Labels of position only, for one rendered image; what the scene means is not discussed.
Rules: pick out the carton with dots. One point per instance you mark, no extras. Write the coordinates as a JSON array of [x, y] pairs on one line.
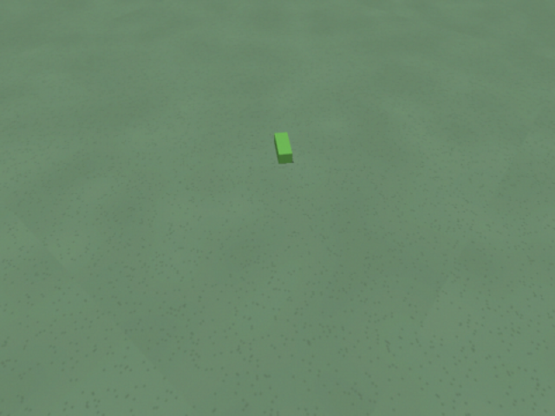
[[283, 148]]

